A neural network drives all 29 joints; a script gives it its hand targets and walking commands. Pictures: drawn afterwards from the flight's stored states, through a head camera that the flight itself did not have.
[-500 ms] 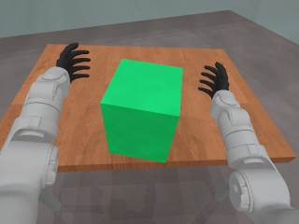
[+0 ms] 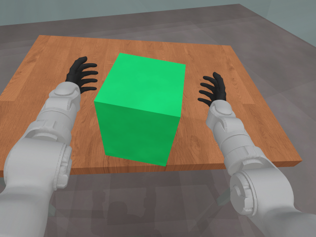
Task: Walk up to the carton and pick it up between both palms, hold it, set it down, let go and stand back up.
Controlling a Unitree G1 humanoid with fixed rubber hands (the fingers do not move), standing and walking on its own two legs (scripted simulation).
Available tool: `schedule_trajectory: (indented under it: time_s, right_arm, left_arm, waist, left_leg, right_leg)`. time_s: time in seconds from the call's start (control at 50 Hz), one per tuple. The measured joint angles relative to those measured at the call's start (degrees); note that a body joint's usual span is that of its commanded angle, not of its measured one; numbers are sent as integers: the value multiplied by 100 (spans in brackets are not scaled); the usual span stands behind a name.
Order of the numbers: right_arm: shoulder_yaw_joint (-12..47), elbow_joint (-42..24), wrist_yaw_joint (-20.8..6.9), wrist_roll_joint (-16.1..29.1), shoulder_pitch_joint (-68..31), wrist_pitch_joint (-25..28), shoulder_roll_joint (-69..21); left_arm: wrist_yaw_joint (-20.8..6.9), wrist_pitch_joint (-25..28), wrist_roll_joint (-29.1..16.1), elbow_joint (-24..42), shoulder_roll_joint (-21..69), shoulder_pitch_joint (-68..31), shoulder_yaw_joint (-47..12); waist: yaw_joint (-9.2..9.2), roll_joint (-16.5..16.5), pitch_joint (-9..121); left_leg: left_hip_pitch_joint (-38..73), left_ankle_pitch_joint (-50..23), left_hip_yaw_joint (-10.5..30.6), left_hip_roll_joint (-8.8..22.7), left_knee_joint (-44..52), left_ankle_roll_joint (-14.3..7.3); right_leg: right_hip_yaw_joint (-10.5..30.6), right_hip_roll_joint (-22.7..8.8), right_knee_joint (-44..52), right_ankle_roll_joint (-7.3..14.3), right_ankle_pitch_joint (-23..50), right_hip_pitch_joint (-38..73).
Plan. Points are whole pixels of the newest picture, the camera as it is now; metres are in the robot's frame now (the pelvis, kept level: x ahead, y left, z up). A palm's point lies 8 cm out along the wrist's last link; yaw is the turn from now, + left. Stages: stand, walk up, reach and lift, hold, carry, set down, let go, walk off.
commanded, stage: reach and lift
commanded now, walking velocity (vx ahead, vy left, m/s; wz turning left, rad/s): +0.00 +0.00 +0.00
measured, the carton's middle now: (143, 112) +0.48 -0.06 +0.02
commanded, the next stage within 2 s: none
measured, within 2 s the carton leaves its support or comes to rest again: neither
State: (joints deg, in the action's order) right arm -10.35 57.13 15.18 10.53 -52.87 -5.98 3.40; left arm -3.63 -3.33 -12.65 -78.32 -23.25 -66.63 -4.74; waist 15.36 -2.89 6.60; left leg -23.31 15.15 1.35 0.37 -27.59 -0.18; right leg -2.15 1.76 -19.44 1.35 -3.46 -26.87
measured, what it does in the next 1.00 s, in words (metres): stands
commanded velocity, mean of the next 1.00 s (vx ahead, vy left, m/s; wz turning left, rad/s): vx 0.00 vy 0.00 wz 0.00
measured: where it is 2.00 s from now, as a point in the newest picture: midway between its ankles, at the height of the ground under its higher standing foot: outside the picture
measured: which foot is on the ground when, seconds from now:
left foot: down 0.00-1.00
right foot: down 0.00-1.00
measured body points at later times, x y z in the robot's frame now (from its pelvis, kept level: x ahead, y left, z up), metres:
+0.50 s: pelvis -0.02 -0.01 -0.02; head +0.09 +0.03 +0.41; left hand +0.51 +0.09 +0.05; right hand +0.40 -0.21 +0.04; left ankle -0.03 +0.11 -0.74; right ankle +0.06 -0.11 -0.74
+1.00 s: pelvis +0.00 +0.01 -0.02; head +0.09 +0.04 +0.42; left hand +0.51 +0.08 +0.06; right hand +0.41 -0.20 +0.05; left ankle -0.03 +0.11 -0.74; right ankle +0.06 -0.11 -0.74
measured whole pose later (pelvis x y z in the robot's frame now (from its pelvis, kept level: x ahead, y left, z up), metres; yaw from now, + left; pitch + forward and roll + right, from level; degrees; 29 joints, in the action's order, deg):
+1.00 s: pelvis +0.00 +0.01 -0.02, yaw +0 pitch +17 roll -2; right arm -25.9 62.9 16.5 -7.6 -50.4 11.8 -5.5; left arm -0.8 8.4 2.4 -77.6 -12.2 -63.6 8.5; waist 13.3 -0.8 7.6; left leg -35.7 19.2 1.7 -0.2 -37.5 -1.0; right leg -2.9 1.0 -29.1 0.5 -7.5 -39.0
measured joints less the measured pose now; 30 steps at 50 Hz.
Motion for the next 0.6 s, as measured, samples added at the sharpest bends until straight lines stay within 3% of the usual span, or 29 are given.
schedule_trajectory:
  time_s: [0.14,0.28,0.44,0.6]
  right_arm:
    - [-262,53,29,-341,317,405,-265]
    - [-593,178,69,-784,175,670,-532]
    - [-711,261,170,-1010,139,1014,-742]
    - [-689,277,194,-909,305,1281,-681]
  left_arm:
    - [92,619,-73,-256,166,236,-23]
    - [187,1038,-192,-478,217,67,-182]
    - [181,1172,145,-409,360,39,40]
    - [235,1161,404,-134,501,225,251]
  waist:
    - [-75,-10,112]
    - [-34,56,325]
    - [4,34,435]
    - [-57,88,458]
  left_leg:
    - [-547,-75,4,-54,-141,19]
    - [-1353,-95,60,-122,-430,39]
    - [-1833,31,83,-87,-752,77]
    - [-1907,231,112,-55,-1016,72]
  right_leg:
    - [-15,-61,-260,25,5,-596]
    - [-80,-141,-636,50,-49,-1417]
    - [-112,-112,-932,81,-159,-1887]
    - [-145,-83,-1158,70,-339,-1943]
